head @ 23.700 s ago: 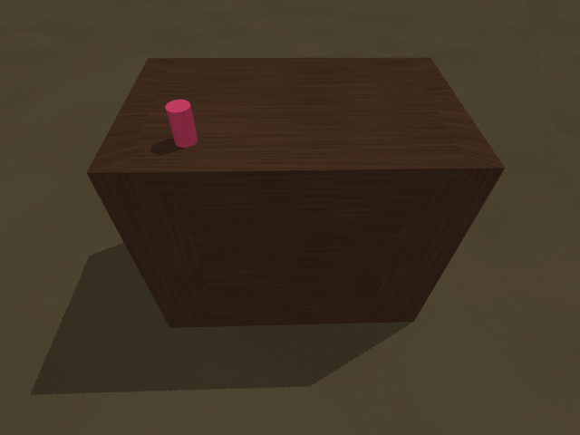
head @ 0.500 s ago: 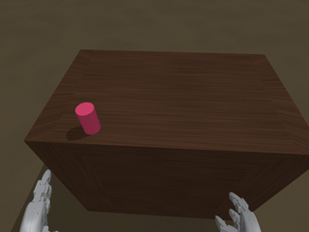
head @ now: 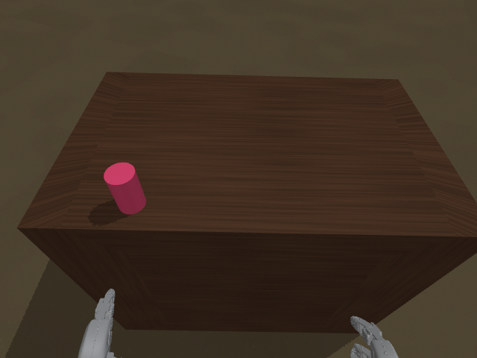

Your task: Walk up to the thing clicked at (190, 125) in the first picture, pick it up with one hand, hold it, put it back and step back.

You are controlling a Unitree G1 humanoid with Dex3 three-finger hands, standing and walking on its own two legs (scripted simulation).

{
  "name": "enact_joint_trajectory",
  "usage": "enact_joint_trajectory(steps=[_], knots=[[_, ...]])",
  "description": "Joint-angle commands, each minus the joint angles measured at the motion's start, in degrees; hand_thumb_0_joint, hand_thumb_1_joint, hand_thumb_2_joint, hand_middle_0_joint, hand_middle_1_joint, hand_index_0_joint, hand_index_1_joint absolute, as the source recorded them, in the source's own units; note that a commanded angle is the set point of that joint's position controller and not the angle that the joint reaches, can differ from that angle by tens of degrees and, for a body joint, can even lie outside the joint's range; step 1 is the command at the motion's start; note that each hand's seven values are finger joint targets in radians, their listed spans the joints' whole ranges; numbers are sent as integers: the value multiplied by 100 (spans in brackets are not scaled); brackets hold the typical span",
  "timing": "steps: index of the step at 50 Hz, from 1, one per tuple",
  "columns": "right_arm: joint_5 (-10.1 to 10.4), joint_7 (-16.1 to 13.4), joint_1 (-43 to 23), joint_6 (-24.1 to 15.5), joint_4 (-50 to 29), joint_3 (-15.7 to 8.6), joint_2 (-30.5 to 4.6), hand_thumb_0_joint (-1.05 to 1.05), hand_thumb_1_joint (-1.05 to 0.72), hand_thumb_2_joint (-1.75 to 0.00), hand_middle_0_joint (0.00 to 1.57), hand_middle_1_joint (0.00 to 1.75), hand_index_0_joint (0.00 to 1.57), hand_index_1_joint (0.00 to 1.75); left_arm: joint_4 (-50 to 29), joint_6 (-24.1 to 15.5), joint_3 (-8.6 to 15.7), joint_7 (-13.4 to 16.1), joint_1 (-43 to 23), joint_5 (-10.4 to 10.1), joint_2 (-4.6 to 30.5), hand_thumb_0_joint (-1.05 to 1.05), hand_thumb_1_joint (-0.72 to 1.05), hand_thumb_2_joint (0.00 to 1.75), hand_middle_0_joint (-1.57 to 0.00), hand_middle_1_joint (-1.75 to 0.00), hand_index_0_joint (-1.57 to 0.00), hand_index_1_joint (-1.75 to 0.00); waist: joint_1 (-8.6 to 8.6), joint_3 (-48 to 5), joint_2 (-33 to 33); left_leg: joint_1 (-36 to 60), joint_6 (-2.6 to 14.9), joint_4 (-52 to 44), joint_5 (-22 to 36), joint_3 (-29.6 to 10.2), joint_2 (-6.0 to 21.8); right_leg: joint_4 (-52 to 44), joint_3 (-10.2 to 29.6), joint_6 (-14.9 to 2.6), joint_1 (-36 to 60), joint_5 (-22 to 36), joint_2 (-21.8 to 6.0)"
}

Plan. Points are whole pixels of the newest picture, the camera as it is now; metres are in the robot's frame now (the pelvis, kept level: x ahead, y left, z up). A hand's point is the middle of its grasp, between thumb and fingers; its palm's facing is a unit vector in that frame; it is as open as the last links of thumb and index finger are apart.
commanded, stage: home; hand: left
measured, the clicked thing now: (126, 189) +0.41 +0.22 +0.03
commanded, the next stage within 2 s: stand in 1.94 s
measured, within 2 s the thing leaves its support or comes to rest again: neither
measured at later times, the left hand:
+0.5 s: hand out of the picture +0.06 +0.25 -0.14, palm faces -0.02 -0.91 -0.41, open 17.6 cm
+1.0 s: hand out of the picture +0.03 +0.23 -0.14, palm faces +0.01 -0.93 -0.37, open 17.5 cm
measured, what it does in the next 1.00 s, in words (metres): stands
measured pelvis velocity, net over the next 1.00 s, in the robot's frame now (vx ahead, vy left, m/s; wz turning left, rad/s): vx -0.02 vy -0.03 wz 0.03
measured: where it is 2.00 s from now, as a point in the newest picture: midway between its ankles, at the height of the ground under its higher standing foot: outside the picture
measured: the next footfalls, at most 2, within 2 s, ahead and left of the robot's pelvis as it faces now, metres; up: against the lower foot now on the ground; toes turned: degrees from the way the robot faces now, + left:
none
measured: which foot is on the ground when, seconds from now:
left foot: down 0.00-1.00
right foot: down 0.00-1.00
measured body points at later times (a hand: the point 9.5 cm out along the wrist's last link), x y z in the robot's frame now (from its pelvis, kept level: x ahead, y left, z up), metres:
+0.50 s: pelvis +0.00 -0.01 +0.00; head +0.00 -0.02 +0.45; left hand +0.06 +0.30 -0.11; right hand +0.07 -0.32 -0.13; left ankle -0.05 +0.12 -0.73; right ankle +0.03 -0.15 -0.73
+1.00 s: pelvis -0.02 -0.03 +0.01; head -0.02 -0.05 +0.46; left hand +0.03 +0.27 -0.11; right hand +0.04 -0.33 -0.13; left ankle -0.05 +0.12 -0.73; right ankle +0.03 -0.15 -0.73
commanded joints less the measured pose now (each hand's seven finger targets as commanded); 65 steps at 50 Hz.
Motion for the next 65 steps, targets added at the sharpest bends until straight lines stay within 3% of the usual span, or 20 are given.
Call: enact_joint_trajectory(steps=[1,6,7,8,9,11,13,16,18,20,24,30,34,41,46,49,51,55,61,65], knots=[[10,-20,-424,-201,-836,-261,-747,0,-90,-90,20,30,20,30,-852,-250,243,103,-199,22,535,0,-61,2,-4,-5,-4,-5,68,-791,-20,-495,-146,-523,2227,233,-84,-189,-401,-311,1094,1306,205],[27,-7,-442,-142,-873,-246,-729,0,-90,-90,20,30,20,30,-972,-188,225,109,-411,5,529,0,-61,2,-4,-5,-4,-5,12,-745,-45,-456,-114,-560,2070,278,-99,-212,-367,-287,1082,1238,199],[-366,89,28,130,-246,-562,-1710,0,-90,-90,20,30,20,30,289,-16,485,-109,39,315,1822,0,-58,4,-5,-5,-5,-5,-67,-910,166,-203,-9,-240,2954,-193,427,337,155,-558,1060,2451,-483],[-345,118,83,271,-208,-584,-1764,0,-90,-90,20,30,20,30,350,92,492,-193,75,307,1845,0,-61,2,-4,-5,-4,-4,-74,-1065,288,-84,67,-252,3321,-186,427,413,132,-610,1122,2537,-464],[-289,157,14,325,-177,-559,-1671,0,-90,-90,20,30,20,30,408,115,410,-250,87,268,1718,0,-61,1,-4,-4,-4,-4,-28,-1018,274,44,83,-304,3270,-237,447,357,139,-597,958,2380,-483],[-220,213,-77,383,-60,-507,-1609,0,-90,-90,20,30,20,30,659,162,267,-320,-174,196,1593,0,-58,4,-5,-5,-5,-5,-59,-770,184,-38,122,-468,2640,-312,445,240,91,-516,724,1589,-431],[-217,274,-205,431,149,-455,-1595,0,-90,-90,20,30,20,30,1002,156,184,-359,-420,189,1646,0,-56,5,-5,-5,-5,-5,-61,-423,-80,-367,133,-692,1612,-368,428,0,146,-465,696,1003,-458],[-236,303,-291,473,440,-450,-1665,0,-90,-90,20,30,20,30,1453,170,137,-379,-522,196,1849,0,-56,5,-5,-5,-5,-5,-68,-245,-111,-380,127,-834,1386,-413,394,-178,239,-471,724,999,-517],[-207,302,-228,478,664,-422,-1742,0,-90,-90,20,30,20,30,1729,180,108,-390,-576,171,1907,0,-58,4,-5,-5,-5,-5,-76,-431,18,-153,113,-819,2070,-433,425,-95,244,-491,966,1573,-535],[-198,299,-334,499,852,-415,-1821,0,-90,-90,20,30,20,30,2000,217,77,-384,-590,143,1976,0,-59,3,-4,-5,-4,-5,-46,-424,29,8,106,-868,2152,-449,434,-199,228,-481,995,1616,-542],[-184,305,-345,583,1221,-350,-1896,0,-90,-90,20,30,20,30,2454,276,40,-376,-736,127,2194,0,-60,3,-4,-5,-4,-5,-63,-214,-138,23,102,-1157,1415,-458,388,-588,336,-486,950,1022,-592],[-184,305,-322,609,1622,-296,-2044,0,-90,-90,20,30,20,30,2950,310,29,-394,-764,93,2361,0,-60,3,-4,-5,-4,-5,-3,-93,-137,146,124,-1410,1178,-507,420,-926,404,-459,1004,549,-585],[-187,310,-228,621,1753,-259,-2033,0,-90,-90,20,30,20,30,3131,337,42,-423,-779,102,2411,0,-58,4,-5,-5,-5,-5,6,168,-146,48,139,-1544,736,-500,398,-1247,520,-432,787,-330,-574],[-190,296,-145,587,1818,-235,-2031,0,-90,-90,20,30,20,30,3277,307,100,-436,-884,84,2377,0,-59,3,-4,-5,-4,-5,-8,-28,-141,35,149,-1578,982,-510,472,-1184,538,-414,1112,220,-564],[-168,290,-196,595,1826,-233,-2032,0,-90,-90,20,30,20,30,3344,317,119,-450,-892,88,2350,0,-57,4,-5,-5,-5,-5,21,4,-166,62,143,-1558,891,-492,469,-1331,533,-385,1053,18,-550],[-172,294,-123,616,1843,-219,-2001,0,-90,-90,20,30,20,30,3345,339,146,-457,-986,93,2372,0,-55,5,-5,-5,-5,-5,-17,162,-195,40,151,-1529,665,-441,425,-1538,653,-378,843,-556,-581],[-175,293,-133,615,1839,-224,-2029,0,-90,-90,20,30,20,30,3348,343,153,-463,-1004,87,2318,0,-55,5,-5,-5,-5,-5,-12,119,-143,-24,153,-1547,680,-454,442,-1494,614,-366,911,-473,-556],[-180,268,-169,570,1836,-206,-2060,0,-90,-90,20,30,20,30,3373,334,171,-483,-1002,56,2261,0,-56,5,-5,-5,-5,-5,33,-49,41,-21,143,-1647,1022,-503,537,-1238,501,-360,1258,290,-521],[-167,260,-226,582,1847,-208,-2092,0,-90,-90,20,30,20,30,3359,376,170,-496,-1047,78,2251,0,-58,4,-5,-5,-5,-5,48,87,-70,-134,135,-1668,751,-483,504,-1301,502,-355,1111,-197,-503],[-149,242,-257,549,1839,-220,-2131,0,-90,-90,20,30,20,30,3381,340,166,-485,-1016,67,2240,0,-56,5,-5,-5,-5,-5,14,-249,-88,133,127,-1566,1442,-493,576,-1083,425,-380,1423,983,-534]])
